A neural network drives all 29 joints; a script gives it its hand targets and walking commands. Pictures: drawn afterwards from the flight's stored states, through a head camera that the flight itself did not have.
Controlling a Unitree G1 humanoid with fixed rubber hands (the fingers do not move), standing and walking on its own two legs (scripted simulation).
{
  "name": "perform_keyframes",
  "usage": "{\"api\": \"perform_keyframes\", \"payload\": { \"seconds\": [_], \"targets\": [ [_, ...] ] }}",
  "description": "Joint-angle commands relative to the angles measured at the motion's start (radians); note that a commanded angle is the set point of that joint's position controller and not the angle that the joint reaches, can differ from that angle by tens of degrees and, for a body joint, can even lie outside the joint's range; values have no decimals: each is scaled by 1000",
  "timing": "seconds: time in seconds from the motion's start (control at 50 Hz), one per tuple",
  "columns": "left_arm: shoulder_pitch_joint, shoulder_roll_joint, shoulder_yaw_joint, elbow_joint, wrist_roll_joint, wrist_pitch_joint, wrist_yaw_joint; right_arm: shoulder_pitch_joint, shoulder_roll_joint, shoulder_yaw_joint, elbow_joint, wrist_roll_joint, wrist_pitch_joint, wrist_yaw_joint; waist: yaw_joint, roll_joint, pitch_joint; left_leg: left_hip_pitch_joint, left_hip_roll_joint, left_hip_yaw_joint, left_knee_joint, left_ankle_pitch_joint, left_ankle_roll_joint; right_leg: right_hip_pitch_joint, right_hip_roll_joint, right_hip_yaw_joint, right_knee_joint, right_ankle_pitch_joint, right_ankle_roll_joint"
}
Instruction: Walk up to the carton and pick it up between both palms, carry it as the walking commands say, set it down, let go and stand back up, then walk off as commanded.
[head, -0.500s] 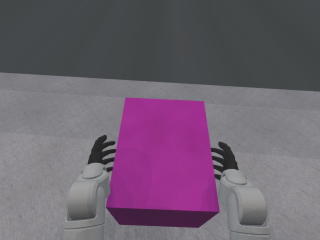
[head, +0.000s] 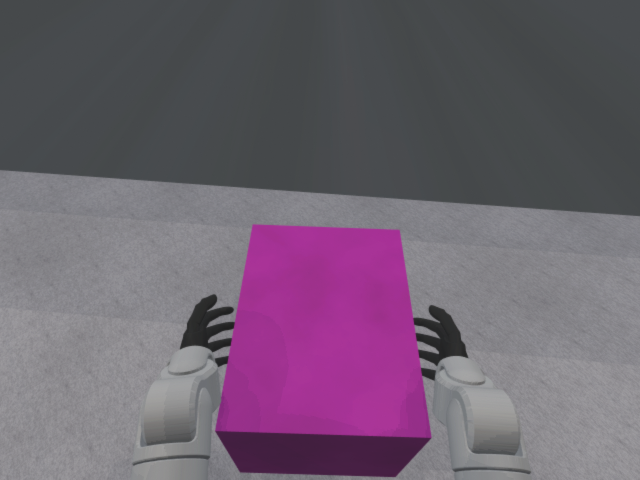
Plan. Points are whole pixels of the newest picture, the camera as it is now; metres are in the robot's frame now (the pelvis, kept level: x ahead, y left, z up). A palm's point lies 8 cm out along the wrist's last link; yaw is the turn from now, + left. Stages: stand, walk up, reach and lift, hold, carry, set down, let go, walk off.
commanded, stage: carry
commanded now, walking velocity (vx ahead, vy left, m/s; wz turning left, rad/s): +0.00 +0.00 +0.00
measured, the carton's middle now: (322, 347) +0.35 +0.00 -0.02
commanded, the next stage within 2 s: none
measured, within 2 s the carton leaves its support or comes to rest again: neither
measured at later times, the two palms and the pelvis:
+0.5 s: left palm (217, 276) +0.43 +0.16 +0.04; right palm (421, 283) +0.42 -0.15 +0.04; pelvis +0.15 +0.00 +0.00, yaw -1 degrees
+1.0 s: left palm (241, 198) +0.56 +0.13 +0.09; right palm (423, 211) +0.52 -0.16 +0.10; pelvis +0.28 +0.01 +0.00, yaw -7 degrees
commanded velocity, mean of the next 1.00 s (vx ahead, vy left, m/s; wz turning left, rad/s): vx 0.00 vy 0.00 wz -0.41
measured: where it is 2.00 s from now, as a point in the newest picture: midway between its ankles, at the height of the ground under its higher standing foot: outside the picture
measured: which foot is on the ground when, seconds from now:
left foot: down 0.00-0.18, up 0.20-0.34, down 0.36-0.60, up 0.62-0.82, down 0.84-1.00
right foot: up 0.00-0.08, down 0.10-0.42, up 0.44-0.54, down 0.56-0.86, up 0.88-1.00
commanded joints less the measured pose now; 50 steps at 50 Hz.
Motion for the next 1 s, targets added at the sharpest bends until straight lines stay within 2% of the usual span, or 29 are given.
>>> {"api": "perform_keyframes", "payload": {
  "seconds": [0.0,0.06,0.08,0.1,0.12,0.14,0.18,0.24,0.28,0.32,0.34,0.36,0.4,0.44,0.46,0.5,0.52,0.54,0.56,0.58,0.64,0.68,0.72,0.76,0.78,0.82,0.84,0.9,0.98],
  "targets": [
    [-356,-772,-507,63,-189,-120,-261,-504,747,457,6,185,-146,272,-5,193,-142,481,234,-251,-121,1390,144,-383,-15,56,-296,-122,7],
    [-289,-753,-504,118,-156,-160,-270,-467,698,456,23,154,-195,277,13,160,-308,174,140,-88,29,972,23,196,-87,102,-465,597,-21],
    [-303,-789,-546,52,-190,-160,-272,-451,745,501,-26,177,-190,276,14,42,-352,53,98,-64,112,683,0,355,-180,197,-417,1057,-73],
    [-328,-901,-676,-198,-290,-143,-264,-468,853,635,-283,276,-169,269,9,-102,-397,-76,50,-38,149,345,-22,493,-257,261,-378,1505,-137],
    [-328,-802,-561,-26,-215,-147,-266,-481,770,537,-107,210,-170,271,22,-243,-358,-266,-26,4,225,-52,-29,617,-310,314,-346,1874,-199],
    [-343,-797,-556,-46,-219,-147,-268,-529,767,550,-135,225,-174,266,26,-261,-312,-382,-28,19,251,-217,-32,694,-332,307,-346,1896,-213],
    [-323,-752,-515,1,-187,-166,-272,-488,723,512,-67,193,-196,268,21,-157,-264,-403,-16,40,111,-174,-19,670,-291,262,-376,1686,-170],
    [-288,-771,-550,-52,-201,-185,-261,-483,743,551,-126,231,-217,273,15,-180,-290,-310,-44,64,-66,-57,-10,643,-234,194,-275,1741,-123],
    [-256,-781,-573,-95,-227,-170,-255,-443,772,574,-158,248,-198,268,0,-154,-363,-47,-36,53,-184,305,13,490,-181,101,-178,1720,-70],
    [-220,-714,-507,87,-172,-166,-259,-413,685,479,-15,185,-201,272,-18,61,-421,397,84,-105,-71,1206,62,54,-72,25,-9,1128,-3],
    [-231,-714,-528,50,-188,-170,-259,-387,704,494,-16,191,-203,271,-27,239,-408,625,215,-268,-35,1761,146,-246,10,-8,99,470,19],
    [-290,-686,-512,91,-162,-182,-262,-394,676,444,54,162,-212,277,-27,334,-303,755,285,-320,-54,1954,209,-514,73,-21,66,-140,29],
    [-404,-746,-579,-112,-226,-194,-246,-503,715,516,-143,233,-218,272,-34,229,-222,757,303,-295,-108,1723,163,-617,25,12,-56,-164,21],
    [-374,-702,-535,-19,-194,-176,-238,-483,660,449,-53,186,-206,256,-19,202,-159,598,269,-204,-117,1526,114,-496,13,2,-198,-39,16],
    [-375,-796,-648,-224,-268,-149,-227,-510,748,568,-276,267,-180,246,-11,211,-163,538,257,-145,-96,1472,87,-415,11,-18,-264,23,25],
    [-361,-889,-736,-408,-345,-63,-209,-503,825,660,-484,330,-99,218,14,219,-282,384,245,-51,9,1363,37,-112,7,7,-387,301,-17],
    [-348,-904,-753,-460,-365,-19,-198,-483,845,670,-518,352,-58,208,23,169,-314,243,197,20,163,1221,-8,77,-22,66,-424,601,-56],
    [-322,-924,-766,-497,-387,24,-187,-460,869,682,-548,371,-15,200,42,40,-349,6,134,62,334,867,-58,309,-138,210,-395,1120,-133],
    [-323,-919,-768,-537,-403,58,-176,-473,873,695,-597,383,22,192,60,-215,-360,-295,-5,90,579,167,-94,530,-293,427,-347,1803,-268],
    [-310,-903,-759,-505,-393,97,-164,-476,877,695,-571,394,63,186,52,-246,-274,-479,-44,34,530,-279,-98,579,-330,497,-351,1891,-323],
    [-241,-907,-732,-570,-416,204,-144,-417,907,706,-626,428,157,156,37,-116,-185,-622,28,-21,372,-394,-62,574,-287,485,-344,1667,-185],
    [-147,-824,-683,-558,-391,261,-116,-282,821,646,-595,392,215,134,30,-121,-227,-538,39,-29,233,-310,-68,507,-251,463,-303,1589,-152],
    [-205,-884,-737,-604,-437,292,-126,-282,895,672,-592,405,255,140,16,-173,-314,-321,42,-18,78,-93,-75,396,-217,370,-291,1452,-122],
    [-184,-884,-737,-604,-448,314,-131,-276,881,655,-631,398,272,139,-12,-121,-374,53,47,34,-117,201,-70,137,-129,200,-193,1284,-37],
    [-245,-909,-762,-637,-470,315,-141,-308,919,670,-637,411,278,148,-35,-78,-397,271,116,-11,-169,435,-46,-31,-94,145,-100,1039,11],
    [-248,-955,-776,-638,-474,326,-152,-396,930,685,-715,435,271,153,-22,325,-401,678,462,-367,-114,1445,153,-546,73,41,182,-121,69],
    [-283,-961,-786,-649,-480,326,-155,-405,946,679,-722,441,273,159,-20,280,-389,604,514,-355,-140,1466,210,-523,32,88,279,-159,65],
    [-357,-1020,-803,-659,-497,327,-159,-434,988,675,-685,440,281,172,-17,170,-238,516,440,-245,-171,1108,118,-559,-28,111,129,-95,82],
    [-345,-1000,-796,-624,-472,341,-148,-423,950,646,-654,436,291,179,-12,263,-217,533,397,-127,-132,1074,86,-538,-7,64,15,-23,88]
  ]
}}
